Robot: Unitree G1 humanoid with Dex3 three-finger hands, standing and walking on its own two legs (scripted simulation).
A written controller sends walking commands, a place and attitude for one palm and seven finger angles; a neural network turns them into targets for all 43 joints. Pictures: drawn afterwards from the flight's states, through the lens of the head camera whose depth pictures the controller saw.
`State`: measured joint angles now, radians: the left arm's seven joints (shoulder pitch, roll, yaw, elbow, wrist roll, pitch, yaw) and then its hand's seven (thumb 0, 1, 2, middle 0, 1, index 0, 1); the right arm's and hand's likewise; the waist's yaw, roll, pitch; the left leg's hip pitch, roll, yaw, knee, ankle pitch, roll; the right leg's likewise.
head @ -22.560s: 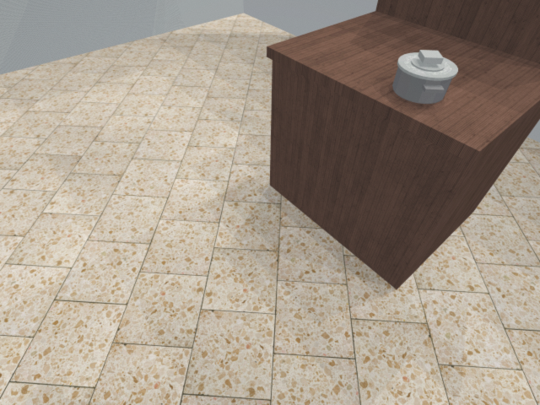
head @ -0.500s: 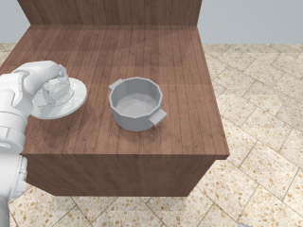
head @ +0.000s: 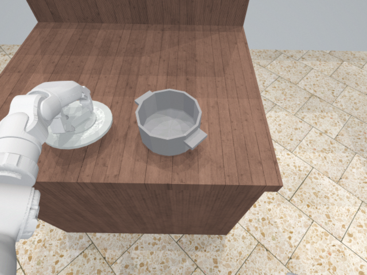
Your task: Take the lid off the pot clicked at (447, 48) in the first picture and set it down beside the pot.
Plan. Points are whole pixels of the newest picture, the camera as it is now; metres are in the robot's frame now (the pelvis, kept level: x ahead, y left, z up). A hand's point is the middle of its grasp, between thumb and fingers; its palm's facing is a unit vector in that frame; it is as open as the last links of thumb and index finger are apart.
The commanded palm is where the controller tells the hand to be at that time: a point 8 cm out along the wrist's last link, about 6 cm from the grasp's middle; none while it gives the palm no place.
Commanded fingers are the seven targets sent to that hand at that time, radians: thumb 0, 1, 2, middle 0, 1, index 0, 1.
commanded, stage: lower the lid onto the table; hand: left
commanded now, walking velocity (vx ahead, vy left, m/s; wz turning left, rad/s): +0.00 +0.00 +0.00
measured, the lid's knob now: (74, 114) +0.47 +0.26 +0.05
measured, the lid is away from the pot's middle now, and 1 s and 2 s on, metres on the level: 0.23 0.23 0.23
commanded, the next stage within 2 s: open the fingers wide in 1.08 s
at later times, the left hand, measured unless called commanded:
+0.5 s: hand (69, 120) +0.45 +0.27 +0.05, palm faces -0.48 -0.08 -0.88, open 9.1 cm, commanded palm +0.47 +0.27 +0.11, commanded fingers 0.00 0.40 1.23 -0.78 -0.88 -0.79 -0.88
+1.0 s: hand (71, 119) +0.46 +0.27 +0.05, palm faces -0.48 -0.08 -0.88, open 9.0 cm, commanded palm +0.47 +0.27 +0.09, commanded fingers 0.00 0.40 1.23 -0.78 -0.88 -0.79 -0.88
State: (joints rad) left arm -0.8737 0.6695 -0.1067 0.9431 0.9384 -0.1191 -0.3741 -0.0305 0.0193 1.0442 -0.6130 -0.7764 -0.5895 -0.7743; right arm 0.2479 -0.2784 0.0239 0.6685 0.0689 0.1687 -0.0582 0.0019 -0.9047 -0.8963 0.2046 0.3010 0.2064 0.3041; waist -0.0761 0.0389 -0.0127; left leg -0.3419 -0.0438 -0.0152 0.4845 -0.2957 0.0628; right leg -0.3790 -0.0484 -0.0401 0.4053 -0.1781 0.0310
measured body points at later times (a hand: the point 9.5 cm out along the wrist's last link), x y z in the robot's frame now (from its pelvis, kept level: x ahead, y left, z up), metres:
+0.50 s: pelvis +0.00 +0.00 +0.00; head +0.08 +0.00 +0.44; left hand +0.47 +0.27 +0.10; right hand +0.03 -0.28 -0.13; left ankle -0.04 +0.08 -0.74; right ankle +0.00 -0.16 -0.74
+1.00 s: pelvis -0.01 +0.00 -0.02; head +0.08 +0.01 +0.42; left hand +0.48 +0.27 +0.10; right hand +0.00 -0.28 -0.14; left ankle -0.04 +0.08 -0.74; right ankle +0.00 -0.16 -0.74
